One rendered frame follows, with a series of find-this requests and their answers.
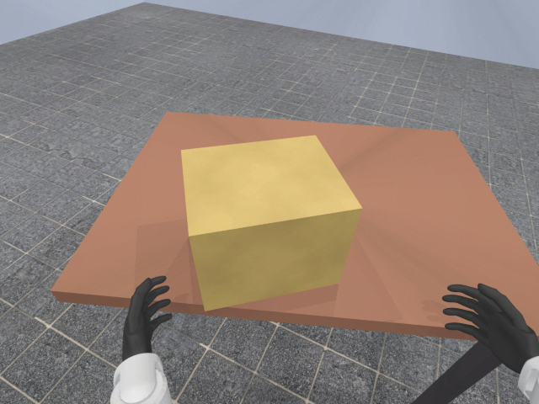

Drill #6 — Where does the robot right hand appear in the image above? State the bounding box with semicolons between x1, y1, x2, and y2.
442;284;539;374

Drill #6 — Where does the robot left hand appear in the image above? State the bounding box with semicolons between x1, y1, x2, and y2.
122;276;173;362

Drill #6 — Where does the left robot forearm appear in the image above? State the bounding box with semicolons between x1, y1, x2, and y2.
110;353;172;404

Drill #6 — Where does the table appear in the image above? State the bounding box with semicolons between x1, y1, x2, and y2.
51;112;539;404

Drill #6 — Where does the right robot forearm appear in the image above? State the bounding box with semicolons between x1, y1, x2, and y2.
518;356;539;404

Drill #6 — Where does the carton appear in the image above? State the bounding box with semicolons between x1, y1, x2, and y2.
181;136;363;311

